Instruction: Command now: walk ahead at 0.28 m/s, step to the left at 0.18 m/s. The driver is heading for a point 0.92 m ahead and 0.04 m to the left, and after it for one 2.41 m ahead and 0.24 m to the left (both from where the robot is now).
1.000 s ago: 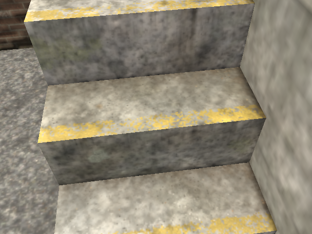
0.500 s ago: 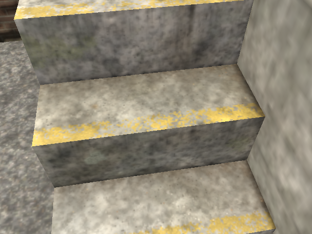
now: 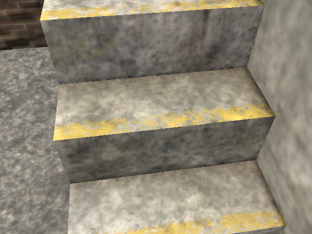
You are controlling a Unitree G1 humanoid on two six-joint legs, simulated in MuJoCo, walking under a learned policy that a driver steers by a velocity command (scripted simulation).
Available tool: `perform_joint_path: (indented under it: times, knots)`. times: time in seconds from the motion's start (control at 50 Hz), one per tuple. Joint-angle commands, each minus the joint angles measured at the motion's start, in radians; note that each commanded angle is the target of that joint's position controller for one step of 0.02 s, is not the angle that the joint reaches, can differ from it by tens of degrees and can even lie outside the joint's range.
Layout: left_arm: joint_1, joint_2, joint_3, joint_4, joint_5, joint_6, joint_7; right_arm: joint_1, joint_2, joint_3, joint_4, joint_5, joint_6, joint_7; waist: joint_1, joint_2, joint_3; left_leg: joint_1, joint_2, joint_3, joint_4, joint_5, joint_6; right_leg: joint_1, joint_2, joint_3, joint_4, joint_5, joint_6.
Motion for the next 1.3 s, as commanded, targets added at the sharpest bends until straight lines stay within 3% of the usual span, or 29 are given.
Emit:
perform_joint_path:
  times: [0.02, 0.08, 0.1, 0.26, 0.28, 0.3, 0.34, 0.4, 0.46, 0.48, 0.5, 0.52, 0.6, 0.66, 0.68, 0.8, 0.84, 0.94, 1.06, 1.3]
  knots:
    - [-0.013, 0.111, 0.027, -0.045, -0.002, -0.025, -0.009, -0.047, -0.112, -0.021, -0.091, 0.007, -0.033, 0.005, -0.008, 0.111, 0.036, -0.055, 0.068, -0.076, -0.124, 0.208, 0.041, -0.016, 0.08, -0.079, -0.02, 0.095, -0.05]
    - [-0.018, 0.116, 0.03, -0.04, 0.001, -0.031, -0.016, -0.032, -0.117, -0.019, -0.099, 0.008, -0.038, 0.006, -0.01, 0.101, 0.014, -0.048, 0.066, -0.068, -0.108, 0.255, 0.032, 0.005, 0.077, -0.078, -0.019, 0.159, -0.045]
    - [0.0, 0.12, 0.033, -0.036, 0.0, -0.03, -0.011, 0.0, -0.11, -0.023, -0.071, 0.007, -0.031, 0.005, -0.002, 0.076, 0.007, -0.05, 0.069, -0.064, -0.115, 0.244, 0.025, 0.024, 0.073, -0.071, -0.021, 0.154, -0.034]
    - [-0.012, 0.118, 0.032, -0.038, 0.001, -0.028, -0.004, -0.011, -0.122, -0.025, -0.063, 0.004, -0.029, -0.009, 0.002, 0.053, -0.014, -0.047, 0.066, -0.045, -0.093, 0.248, 0.006, 0.03, 0.064, -0.067, -0.003, 0.249, -0.016]
    - [-0.038, 0.119, 0.028, -0.043, -0.004, -0.034, -0.004, -0.043, -0.131, -0.035, -0.084, 0.016, -0.019, -0.024, -0.007, 0.055, 0.021, -0.056, 0.068, -0.04, -0.095, 0.268, 0.008, 0.009, 0.062, -0.055, -0.02, 0.261, -0.014]
    - [-0.043, 0.113, 0.023, -0.049, -0.001, -0.033, -0.004, -0.03, -0.136, -0.036, -0.077, 0.016, -0.014, -0.032, -0.009, 0.046, 0.013, -0.054, 0.069, -0.038, -0.091, 0.304, 0.004, 0.021, 0.062, -0.059, -0.009, 0.294, -0.009]
    - [-0.036, 0.137, 0.031, -0.045, -0.008, -0.034, 0.007, -0.036, -0.117, -0.033, -0.117, 0.002, -0.008, -0.031, -0.02, 0.042, -0.019, -0.056, 0.053, -0.03, -0.086, 0.171, 0.009, 0.035, 0.047, -0.045, -0.018, 0.296, -0.025]
    - [-0.04, 0.127, 0.029, -0.063, -0.002, -0.03, 0.009, -0.029, -0.124, -0.036, -0.119, 0.005, -0.009, -0.027, -0.014, 0.023, -0.032, -0.044, 0.065, -0.038, -0.084, 0.255, 0.002, 0.047, 0.048, -0.051, -0.006, 0.361, -0.022]
    - [-0.014, 0.122, 0.028, -0.066, -0.004, -0.037, 0.004, -0.02, -0.143, -0.048, -0.106, 0.004, -0.001, -0.027, -0.007, 0.013, -0.056, -0.011, 0.07, -0.038, -0.076, 0.319, -0.005, 0.068, 0.048, -0.054, -0.006, 0.429, -0.023]
    - [-0.007, 0.106, 0.02, -0.05, -0.026, -0.047, -0.002, 0.0, -0.168, -0.061, -0.056, 0.011, 0.002, -0.034, -0.021, -0.05, -0.086, 0.055, 0.104, -0.085, -0.101, 0.4, 0.013, 0.033, 0.11, -0.113, 0.039, 0.206, -0.014]
    - [0.014, 0.062, 0.007, -0.047, -0.015, -0.056, -0.008, -0.009, -0.186, -0.065, -0.045, 0.018, 0.012, -0.039, -0.003, 0.011, -0.058, 0.083, 0.115, -0.09, -0.097, 0.449, 0.027, -0.021, 0.105, -0.098, 0.022, 0.155, -0.007]
    - [0.027, 0.052, 0.0, -0.036, -0.017, -0.059, -0.003, -0.018, -0.186, -0.072, -0.037, 0.009, 0.025, -0.041, 0.006, 0.034, -0.042, 0.082, 0.114, -0.081, -0.09, 0.54, 0.024, -0.02, 0.099, -0.087, 0.006, 0.186, -0.005]
    - [0.031, 0.119, 0.004, -0.027, -0.018, -0.059, -0.009, -0.028, -0.207, -0.096, -0.019, 0.014, 0.034, -0.047, -0.01, 0.03, -0.05, 0.066, 0.106, -0.03, -0.09, 0.638, -0.001, 0.06, 0.082, -0.066, 0.0, 0.438, 0.002]
    - [0.049, 0.13, 0.014, -0.009, -0.017, -0.048, -0.011, -0.005, -0.167, -0.09, -0.001, 0.03, 0.032, -0.054, -0.005, 0.041, -0.062, 0.05, 0.116, -0.026, -0.099, 0.53, -0.009, 0.074, 0.077, -0.061, -0.017, 0.383, -0.015]
    - [0.04, 0.109, 0.007, -0.014, -0.008, -0.041, -0.012, -0.003, -0.168, -0.094, 0.01, 0.034, 0.038, -0.056, -0.007, 0.054, -0.05, 0.038, 0.113, -0.025, -0.104, 0.489, -0.014, 0.068, 0.074, -0.057, -0.017, 0.38, -0.022]
    - [0.049, 0.108, 0.017, -0.001, -0.015, -0.043, -0.025, -0.005, -0.176, -0.101, 0.023, 0.028, 0.058, -0.07, -0.008, 0.038, -0.026, 0.01, 0.124, -0.032, -0.124, 0.391, -0.022, 0.042, 0.077, -0.048, -0.034, 0.327, -0.027]
    - [0.062, 0.113, 0.023, -0.003, -0.018, -0.045, -0.02, 0.003, -0.177, -0.102, 0.042, 0.042, 0.053, -0.07, -0.01, 0.046, -0.024, -0.003, 0.131, -0.042, -0.121, 0.375, -0.026, 0.034, 0.074, -0.044, -0.03, 0.282, -0.018]
    - [0.087, 0.097, 0.025, -0.002, -0.019, -0.031, -0.011, 0.008, -0.168, -0.105, 0.076, 0.039, 0.053, -0.071, -0.005, 0.026, 0.006, -0.044, 0.128, -0.046, -0.128, 0.288, -0.03, 0.006, 0.081, -0.042, -0.03, 0.194, -0.016]
    - [0.133, 0.099, 0.038, 0.0, -0.012, -0.011, 0.002, 0.02, -0.153, -0.108, 0.122, 0.039, 0.037, -0.056, 0.006, 0.027, 0.041, -0.096, 0.118, -0.046, -0.147, 0.184, -0.024, -0.012, 0.089, -0.039, -0.035, 0.061, -0.014]
    - [0.171, 0.078, 0.042, 0.019, -0.014, 0.002, 0.019, 0.021, -0.124, -0.119, 0.166, 0.044, 0.041, -0.065, 0.005, 0.029, 0.072, -0.156, 0.103, -0.048, -0.14, 0.056, -0.004, -0.08, 0.1, -0.024, -0.013, -0.099, -0.028]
